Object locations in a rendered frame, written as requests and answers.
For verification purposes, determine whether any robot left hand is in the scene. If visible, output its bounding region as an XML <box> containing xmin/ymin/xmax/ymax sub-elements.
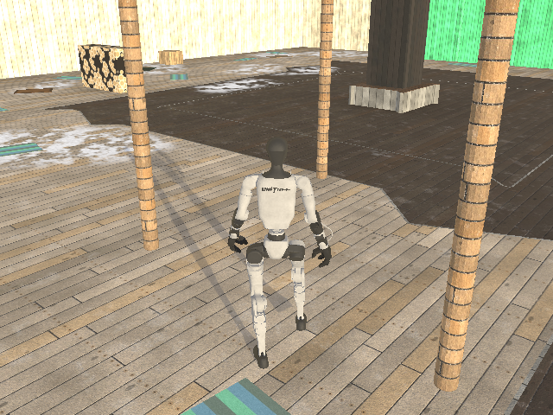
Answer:
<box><xmin>227</xmin><ymin>235</ymin><xmax>248</xmax><ymax>253</ymax></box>

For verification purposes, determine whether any robot left upper arm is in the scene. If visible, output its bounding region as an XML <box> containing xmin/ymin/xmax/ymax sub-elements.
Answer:
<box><xmin>235</xmin><ymin>174</ymin><xmax>259</xmax><ymax>220</ymax></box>

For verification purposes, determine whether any robot left forearm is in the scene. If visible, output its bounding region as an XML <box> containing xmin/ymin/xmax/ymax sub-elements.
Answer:
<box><xmin>229</xmin><ymin>208</ymin><xmax>244</xmax><ymax>239</ymax></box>

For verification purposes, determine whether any robot right upper arm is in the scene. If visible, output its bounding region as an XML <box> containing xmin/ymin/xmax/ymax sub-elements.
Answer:
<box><xmin>295</xmin><ymin>175</ymin><xmax>318</xmax><ymax>224</ymax></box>

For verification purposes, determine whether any robot left shin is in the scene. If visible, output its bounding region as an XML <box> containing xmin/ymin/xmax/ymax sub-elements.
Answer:
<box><xmin>251</xmin><ymin>297</ymin><xmax>266</xmax><ymax>357</ymax></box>

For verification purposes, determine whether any robot right hand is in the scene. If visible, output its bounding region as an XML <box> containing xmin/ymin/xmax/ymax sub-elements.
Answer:
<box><xmin>312</xmin><ymin>245</ymin><xmax>332</xmax><ymax>268</ymax></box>

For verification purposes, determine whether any robot right forearm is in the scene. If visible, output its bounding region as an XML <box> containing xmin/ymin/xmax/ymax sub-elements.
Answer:
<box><xmin>309</xmin><ymin>210</ymin><xmax>329</xmax><ymax>250</ymax></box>

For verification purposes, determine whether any right robot thigh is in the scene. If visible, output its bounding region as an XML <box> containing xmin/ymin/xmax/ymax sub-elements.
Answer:
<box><xmin>288</xmin><ymin>239</ymin><xmax>305</xmax><ymax>283</ymax></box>

